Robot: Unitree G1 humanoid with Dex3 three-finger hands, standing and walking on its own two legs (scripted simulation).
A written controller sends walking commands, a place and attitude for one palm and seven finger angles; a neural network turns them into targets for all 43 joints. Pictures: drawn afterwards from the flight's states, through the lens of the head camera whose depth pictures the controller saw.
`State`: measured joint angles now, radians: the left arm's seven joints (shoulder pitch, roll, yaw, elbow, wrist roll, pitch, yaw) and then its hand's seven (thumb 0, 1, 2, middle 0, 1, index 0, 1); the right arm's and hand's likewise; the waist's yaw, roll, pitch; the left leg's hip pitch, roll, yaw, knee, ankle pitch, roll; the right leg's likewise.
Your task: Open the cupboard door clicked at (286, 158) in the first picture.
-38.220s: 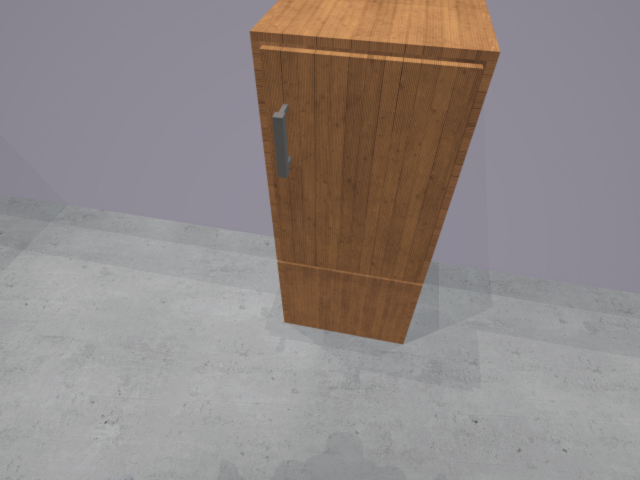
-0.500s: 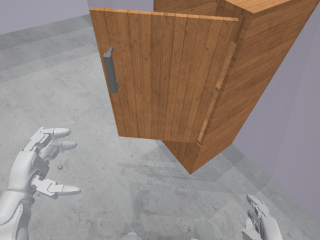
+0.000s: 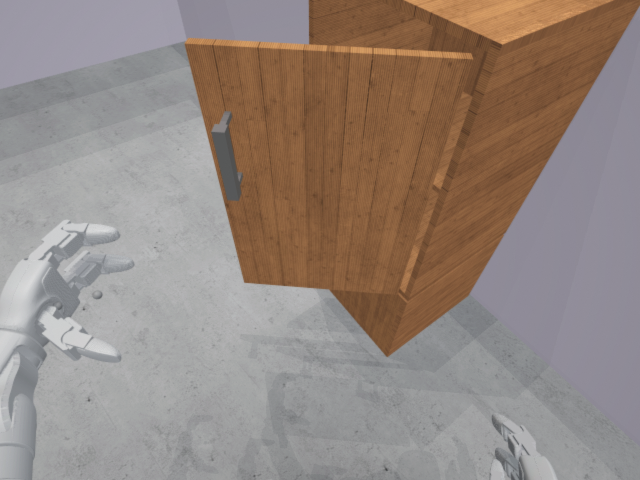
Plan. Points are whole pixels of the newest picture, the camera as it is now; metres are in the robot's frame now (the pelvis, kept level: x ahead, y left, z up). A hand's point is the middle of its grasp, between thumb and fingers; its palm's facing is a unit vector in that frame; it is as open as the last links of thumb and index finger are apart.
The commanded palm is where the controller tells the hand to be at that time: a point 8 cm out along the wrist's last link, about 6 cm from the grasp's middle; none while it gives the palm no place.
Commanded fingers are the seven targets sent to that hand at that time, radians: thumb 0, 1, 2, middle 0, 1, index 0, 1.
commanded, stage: raise the hand with hooked fingers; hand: left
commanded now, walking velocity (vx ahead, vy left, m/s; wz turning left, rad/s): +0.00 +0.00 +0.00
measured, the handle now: (230, 157) +0.58 +0.18 +0.07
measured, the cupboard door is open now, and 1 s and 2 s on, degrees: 49 49 49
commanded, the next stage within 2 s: move the hooked fingers beside the handle in 0.42 s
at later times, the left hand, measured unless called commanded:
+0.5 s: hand (112, 299) +0.29 +0.26 +0.09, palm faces +0.01 -1.00 -0.03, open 14.0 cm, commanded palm +0.26 +0.31 +0.09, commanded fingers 0.00 -0.50 0.30 -0.30 -1.20 -0.30 -1.20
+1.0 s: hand (153, 249) +0.37 +0.24 +0.08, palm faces -0.03 -1.00 -0.02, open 14.0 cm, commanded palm +0.34 +0.30 +0.08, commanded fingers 0.00 -0.50 0.30 -0.30 -1.20 -0.30 -1.20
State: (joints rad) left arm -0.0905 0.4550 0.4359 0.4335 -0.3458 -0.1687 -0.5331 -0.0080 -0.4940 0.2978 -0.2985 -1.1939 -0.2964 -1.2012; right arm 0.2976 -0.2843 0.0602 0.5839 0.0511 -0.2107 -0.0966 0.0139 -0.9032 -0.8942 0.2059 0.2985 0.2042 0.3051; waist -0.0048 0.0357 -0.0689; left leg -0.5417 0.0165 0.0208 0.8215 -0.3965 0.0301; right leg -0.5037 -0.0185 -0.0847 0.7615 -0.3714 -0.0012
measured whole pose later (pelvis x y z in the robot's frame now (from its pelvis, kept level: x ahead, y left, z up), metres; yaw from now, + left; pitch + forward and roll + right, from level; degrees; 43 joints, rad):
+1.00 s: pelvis +0.01 -0.01 +0.00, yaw -1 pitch +10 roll -1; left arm -0.33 0.47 0.44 0.70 -0.28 -0.24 -0.50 -0.01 -0.49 0.30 -0.30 -1.19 -0.30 -1.20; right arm 0.34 -0.30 0.04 0.60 0.04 -0.15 -0.08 0.01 -0.90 -0.89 0.20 0.30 0.20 0.30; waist -0.05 0.03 -0.07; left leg -0.59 0.03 0.04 0.81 -0.39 0.01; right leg -0.58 0.00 -0.06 0.78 -0.38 -0.02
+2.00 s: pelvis +0.00 +0.00 -0.02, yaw -3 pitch +19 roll -3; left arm -0.92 0.71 0.49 1.25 -0.10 -0.31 -0.45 -0.01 -0.50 0.30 -0.30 -1.19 -0.30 -1.20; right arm 0.42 -0.30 0.06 0.62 0.01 0.02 -0.05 0.01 -0.91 -0.89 0.21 0.30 0.20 0.30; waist -0.18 0.01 -0.07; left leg -0.86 0.05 0.03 0.96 -0.43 0.03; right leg -0.83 0.01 -0.07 0.87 -0.38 0.00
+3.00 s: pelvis +0.01 +0.00 -0.03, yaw -3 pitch +21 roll -4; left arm -0.94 0.72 0.49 1.25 -0.09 -0.31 -0.43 -0.01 -0.49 0.30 -0.30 -1.19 -0.30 -1.20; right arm 0.42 -0.29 0.06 0.59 0.00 0.09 -0.04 0.00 -0.91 -0.89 0.20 0.30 0.20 0.30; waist -0.19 0.02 -0.08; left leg -0.90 0.06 0.02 0.99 -0.46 0.03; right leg -0.86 0.02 -0.07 0.88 -0.40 0.00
